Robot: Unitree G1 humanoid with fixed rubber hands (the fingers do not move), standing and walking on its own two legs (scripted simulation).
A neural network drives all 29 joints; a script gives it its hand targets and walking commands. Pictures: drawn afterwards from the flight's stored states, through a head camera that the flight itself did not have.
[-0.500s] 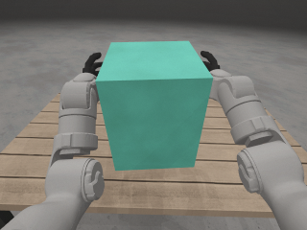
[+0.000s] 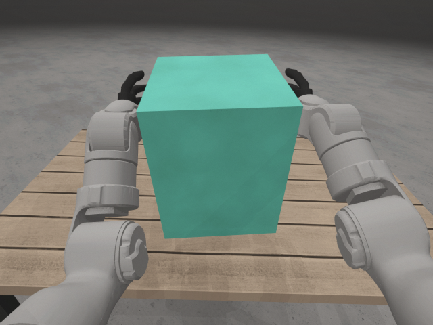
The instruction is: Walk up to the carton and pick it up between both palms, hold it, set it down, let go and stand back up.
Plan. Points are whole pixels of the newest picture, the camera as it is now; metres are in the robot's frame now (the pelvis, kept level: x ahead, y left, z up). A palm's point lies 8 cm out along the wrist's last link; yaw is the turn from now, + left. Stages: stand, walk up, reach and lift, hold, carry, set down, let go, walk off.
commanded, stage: hold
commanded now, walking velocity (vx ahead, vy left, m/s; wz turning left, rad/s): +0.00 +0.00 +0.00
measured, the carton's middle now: (216, 145) +0.36 +0.01 +0.24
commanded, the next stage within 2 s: none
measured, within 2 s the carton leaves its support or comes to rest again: neither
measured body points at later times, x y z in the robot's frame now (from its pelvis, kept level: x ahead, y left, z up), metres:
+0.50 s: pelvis +0.00 +0.00 +0.00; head -0.09 +0.02 +0.44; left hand +0.39 +0.16 +0.29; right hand +0.39 -0.13 +0.30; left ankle +0.02 +0.14 -0.75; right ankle -0.01 -0.13 -0.75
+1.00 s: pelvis +0.00 +0.00 +0.00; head -0.10 +0.02 +0.44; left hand +0.38 +0.16 +0.29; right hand +0.38 -0.13 +0.30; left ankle +0.02 +0.14 -0.75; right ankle -0.01 -0.13 -0.75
